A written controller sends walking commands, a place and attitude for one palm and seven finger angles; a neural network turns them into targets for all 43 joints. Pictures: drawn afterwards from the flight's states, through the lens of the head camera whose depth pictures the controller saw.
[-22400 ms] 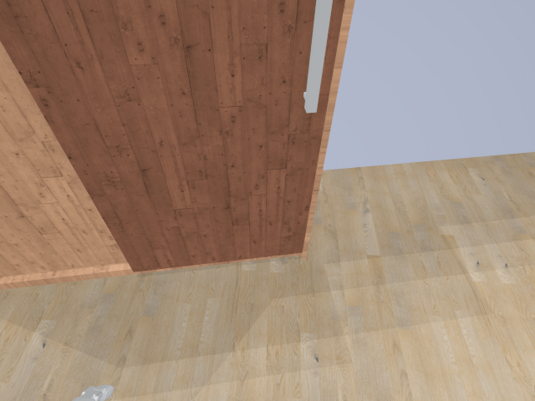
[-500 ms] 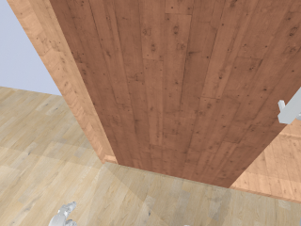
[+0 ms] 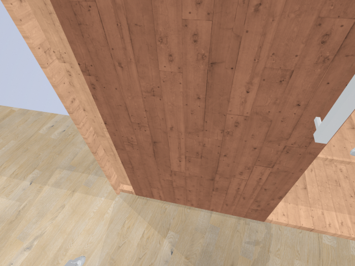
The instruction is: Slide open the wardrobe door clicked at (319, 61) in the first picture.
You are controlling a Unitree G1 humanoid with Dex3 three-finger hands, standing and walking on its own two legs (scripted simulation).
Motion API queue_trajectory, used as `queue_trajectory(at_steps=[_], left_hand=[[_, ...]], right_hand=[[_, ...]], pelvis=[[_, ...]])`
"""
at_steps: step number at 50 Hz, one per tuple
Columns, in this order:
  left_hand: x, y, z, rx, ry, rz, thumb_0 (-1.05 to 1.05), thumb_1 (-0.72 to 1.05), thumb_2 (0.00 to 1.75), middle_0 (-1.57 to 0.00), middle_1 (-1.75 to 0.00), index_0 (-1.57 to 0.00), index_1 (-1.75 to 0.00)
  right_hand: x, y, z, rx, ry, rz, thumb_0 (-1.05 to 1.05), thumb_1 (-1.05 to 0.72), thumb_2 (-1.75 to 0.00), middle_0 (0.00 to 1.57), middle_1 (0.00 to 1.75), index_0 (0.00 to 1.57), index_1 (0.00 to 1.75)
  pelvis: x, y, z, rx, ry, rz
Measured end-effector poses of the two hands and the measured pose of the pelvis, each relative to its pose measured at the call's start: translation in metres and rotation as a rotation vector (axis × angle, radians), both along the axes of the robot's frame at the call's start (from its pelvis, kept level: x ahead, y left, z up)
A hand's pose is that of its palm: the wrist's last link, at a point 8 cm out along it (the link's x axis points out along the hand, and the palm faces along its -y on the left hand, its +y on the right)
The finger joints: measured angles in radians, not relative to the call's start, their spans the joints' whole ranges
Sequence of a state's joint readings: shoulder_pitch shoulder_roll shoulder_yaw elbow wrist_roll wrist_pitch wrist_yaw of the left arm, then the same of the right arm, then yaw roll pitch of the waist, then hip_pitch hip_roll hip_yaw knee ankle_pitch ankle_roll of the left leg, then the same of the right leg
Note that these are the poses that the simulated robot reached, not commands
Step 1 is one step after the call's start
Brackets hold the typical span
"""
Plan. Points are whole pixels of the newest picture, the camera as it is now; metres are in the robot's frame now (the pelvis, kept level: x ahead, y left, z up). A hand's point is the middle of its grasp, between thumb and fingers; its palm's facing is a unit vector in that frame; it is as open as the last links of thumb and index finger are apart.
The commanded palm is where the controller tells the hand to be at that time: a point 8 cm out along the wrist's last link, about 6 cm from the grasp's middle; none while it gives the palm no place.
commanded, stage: slip the hand off the handle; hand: right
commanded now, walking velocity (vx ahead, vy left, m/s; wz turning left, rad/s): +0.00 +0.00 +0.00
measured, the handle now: out of the picture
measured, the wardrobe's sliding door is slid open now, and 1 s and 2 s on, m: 0.57 0.57 0.57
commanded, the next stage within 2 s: draw the hand back to the body in 0.46 s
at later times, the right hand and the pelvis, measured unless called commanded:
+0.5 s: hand out of the picture +0.29 -0.33 +0.17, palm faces +0.36 +0.93 -0.08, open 14.7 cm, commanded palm +0.25 -0.37 +0.17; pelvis -0.01 +0.02 +0.00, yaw -2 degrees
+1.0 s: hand out of the picture +0.24 -0.31 +0.17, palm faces +0.21 +0.98 -0.02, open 14.7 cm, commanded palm +0.20 -0.34 +0.18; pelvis +0.00 +0.02 +0.01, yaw -2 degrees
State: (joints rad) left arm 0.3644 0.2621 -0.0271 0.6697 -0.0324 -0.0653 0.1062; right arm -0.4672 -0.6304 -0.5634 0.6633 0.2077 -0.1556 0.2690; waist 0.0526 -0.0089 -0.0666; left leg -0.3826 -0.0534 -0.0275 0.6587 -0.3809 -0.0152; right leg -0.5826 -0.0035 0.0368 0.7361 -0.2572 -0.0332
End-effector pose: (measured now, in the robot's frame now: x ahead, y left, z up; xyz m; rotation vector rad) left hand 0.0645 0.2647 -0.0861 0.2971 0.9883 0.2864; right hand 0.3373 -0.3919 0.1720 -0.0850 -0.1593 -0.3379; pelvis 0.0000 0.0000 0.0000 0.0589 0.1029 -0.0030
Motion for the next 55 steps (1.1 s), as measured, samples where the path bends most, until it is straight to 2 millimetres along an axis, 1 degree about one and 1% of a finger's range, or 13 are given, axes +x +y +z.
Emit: queue_trajectory(at_steps=[3,6,15,20,25,31,34,36,40,43,47,52,55], left_hand=[[0.003,0.001,0.001,0.001,-0.024,-0.009,0.01,0.9,0.9,-0.2,-0.3,-0.2,-0.3],[0.011,0.001,0.003,0.005,-0.056,-0.027,0.01,0.9,0.9,-0.2,-0.3,-0.2,-0.3],[0.051,0.002,0.011,0.004,-0.182,-0.093,0.01,0.9,0.9,-0.2,-0.3,-0.2,-0.3],[0.071,0.001,0.016,-0.007,-0.241,-0.126,0.01,0.9,0.9,-0.2,-0.3,-0.2,-0.3],[0.086,0.0,0.021,-0.026,-0.289,-0.141,0.01,0.9,0.9,-0.2,-0.3,-0.2,-0.3],[0.095,0.0,0.02,-0.025,-0.293,-0.16,0.01,0.9,0.9,-0.2,-0.3,-0.2,-0.3],[0.098,0.001,0.022,-0.028,-0.3,-0.139,0.01,0.9,0.9,-0.2,-0.3,-0.2,-0.3],[0.101,0.002,0.025,-0.027,-0.32,-0.131,0.01,0.9,0.9,-0.2,-0.3,-0.2,-0.3],[0.109,0.001,0.036,-0.037,-0.382,-0.125,0.01,0.9,0.9,-0.2,-0.3,-0.2,-0.3],[0.113,-0.001,0.043,-0.05,-0.424,-0.126,0.01,0.9,0.9,-0.2,-0.3,-0.2,-0.3],[0.117,-0.005,0.048,-0.057,-0.448,-0.14,0.01,0.9,0.9,-0.2,-0.3,-0.2,-0.3],[0.121,-0.015,0.052,-0.057,-0.46,-0.166,0.01,0.9,0.9,-0.2,-0.3,-0.2,-0.3],[0.122,-0.023,0.054,-0.06,-0.465,-0.185,0.01,0.9,0.9,-0.2,-0.3,-0.2,-0.3]], right_hand=[[-0.012,0.002,-0.003,-0.001,0.0,-0.018,-0.02,0.56,-0.2,0.26,1.15,0.25,1.15],[-0.024,0.003,-0.004,-0.003,-0.006,-0.037,-0.02,0.56,-0.2,0.26,1.15,0.25,1.15],[-0.054,0.006,0.001,-0.012,-0.004,-0.043,-0.02,0.56,-0.2,0.25,1.15,0.25,1.15],[-0.067,0.013,0.003,-0.019,-0.007,-0.034,-0.02,0.56,-0.2,0.25,1.15,0.25,1.15],[-0.083,0.02,0.001,-0.022,-0.004,-0.029,-0.02,0.56,-0.2,0.26,1.15,0.25,1.15],[-0.096,0.014,-0.003,0.006,0.011,-0.058,-0.02,0.56,-0.2,0.26,1.15,0.25,1.16],[-0.095,0.019,-0.007,0.061,0.093,0.04,-0.02,0.56,-0.2,0.25,1.15,0.25,1.15],[-0.094,0.024,-0.006,0.076,0.141,0.108,-0.02,0.56,-0.2,0.25,1.15,0.24,1.15],[-0.095,0.03,0.003,0.066,0.142,0.155,-0.02,0.56,-0.2,0.25,1.15,0.25,1.15],[-0.102,0.03,0.008,0.062,0.12,0.147,-0.02,0.55,-0.2,0.25,1.15,0.25,1.15],[-0.115,0.032,0.004,0.073,0.123,0.129,-0.02,0.55,-0.2,0.25,1.15,0.25,1.15],[-0.131,0.043,-0.003,0.071,0.128,0.123,-0.02,0.55,-0.2,0.25,1.14,0.24,1.15],[-0.139,0.049,-0.002,0.06,0.114,0.119,-0.02,0.52,-0.21,0.25,1.13,0.24,1.14]], pelvis=[[-0.002,0.002,0.0,-0.001,-0.011,-0.002],[-0.005,0.005,0.0,-0.002,-0.021,-0.007],[-0.011,0.014,0.0,-0.006,-0.043,-0.023],[-0.01,0.019,0.001,-0.01,-0.053,-0.03],[-0.006,0.023,0.002,-0.018,-0.063,-0.026],[-0.004,0.028,0.002,-0.02,-0.073,-0.035],[-0.001,0.028,0.004,-0.019,-0.088,-0.042],[0.001,0.027,0.006,-0.02,-0.096,-0.043],[0.003,0.025,0.009,-0.024,-0.103,-0.034],[0.004,0.023,0.009,-0.027,-0.106,-0.024],[0.004,0.02,0.01,-0.027,-0.117,-0.024],[0.0,0.016,0.011,-0.026,-0.138,-0.031],[-0.003,0.015,0.012,-0.026,-0.153,-0.037]])
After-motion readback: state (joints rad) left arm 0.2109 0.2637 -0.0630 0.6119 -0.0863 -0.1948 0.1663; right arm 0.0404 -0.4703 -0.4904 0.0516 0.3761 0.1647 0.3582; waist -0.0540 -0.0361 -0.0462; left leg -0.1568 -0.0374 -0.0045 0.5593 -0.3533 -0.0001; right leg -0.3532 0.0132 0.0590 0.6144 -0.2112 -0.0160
